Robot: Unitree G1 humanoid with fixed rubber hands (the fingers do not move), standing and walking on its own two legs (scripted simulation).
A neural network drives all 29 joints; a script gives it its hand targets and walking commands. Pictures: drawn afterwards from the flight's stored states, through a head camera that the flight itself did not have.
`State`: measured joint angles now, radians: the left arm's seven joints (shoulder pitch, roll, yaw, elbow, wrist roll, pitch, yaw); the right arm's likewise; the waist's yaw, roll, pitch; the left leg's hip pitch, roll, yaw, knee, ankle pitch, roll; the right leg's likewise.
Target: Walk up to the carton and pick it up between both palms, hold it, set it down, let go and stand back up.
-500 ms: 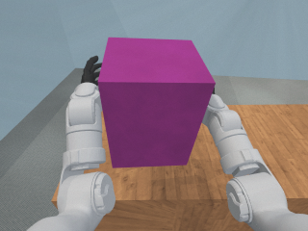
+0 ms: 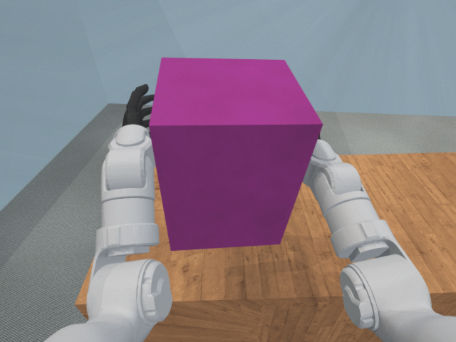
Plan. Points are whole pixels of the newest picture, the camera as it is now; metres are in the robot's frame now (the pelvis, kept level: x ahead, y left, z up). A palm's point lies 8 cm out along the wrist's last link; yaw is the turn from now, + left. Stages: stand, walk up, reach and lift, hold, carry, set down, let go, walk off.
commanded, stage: hold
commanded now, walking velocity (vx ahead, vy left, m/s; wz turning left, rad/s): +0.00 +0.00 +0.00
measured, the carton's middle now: (225, 158) +0.36 +0.00 +0.20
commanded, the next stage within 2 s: none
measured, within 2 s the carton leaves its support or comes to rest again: neither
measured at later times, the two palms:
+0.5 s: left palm (135, 133) +0.38 +0.14 +0.25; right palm (307, 148) +0.36 -0.15 +0.20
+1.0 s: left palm (135, 134) +0.38 +0.14 +0.24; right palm (305, 144) +0.37 -0.15 +0.20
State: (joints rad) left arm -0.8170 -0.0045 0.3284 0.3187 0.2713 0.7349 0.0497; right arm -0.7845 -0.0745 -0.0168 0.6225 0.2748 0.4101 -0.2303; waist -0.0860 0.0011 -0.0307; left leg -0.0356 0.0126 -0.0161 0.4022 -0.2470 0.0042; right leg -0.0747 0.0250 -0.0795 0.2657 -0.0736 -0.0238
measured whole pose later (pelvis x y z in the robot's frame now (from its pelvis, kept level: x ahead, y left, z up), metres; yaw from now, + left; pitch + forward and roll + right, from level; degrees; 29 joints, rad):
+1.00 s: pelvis +0.00 +0.00 +0.00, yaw +1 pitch -6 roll -2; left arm -0.81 0.01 0.33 0.32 0.25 0.73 0.04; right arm -0.78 -0.07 -0.02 0.60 0.29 0.42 -0.25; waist -0.10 0.00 -0.03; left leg -0.05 0.01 -0.03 0.41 -0.25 0.00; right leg -0.07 0.03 -0.09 0.25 -0.07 -0.03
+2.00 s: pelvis +0.00 +0.00 +0.00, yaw +0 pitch -8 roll -1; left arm -0.81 -0.01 0.36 0.31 0.28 0.75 0.03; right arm -0.78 -0.05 -0.03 0.62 0.27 0.42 -0.24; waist -0.07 -0.01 -0.02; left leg -0.02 0.01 -0.02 0.39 -0.24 0.00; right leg -0.07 0.03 -0.08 0.28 -0.08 -0.03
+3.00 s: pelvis -0.01 +0.00 +0.00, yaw +0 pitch -6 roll -1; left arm -0.84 0.01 0.35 0.36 0.28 0.72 0.04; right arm -0.79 -0.04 -0.07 0.64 0.23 0.41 -0.22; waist -0.08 -0.01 -0.03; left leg -0.06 0.01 -0.02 0.40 -0.23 0.00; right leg -0.10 0.02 -0.08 0.27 -0.07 -0.03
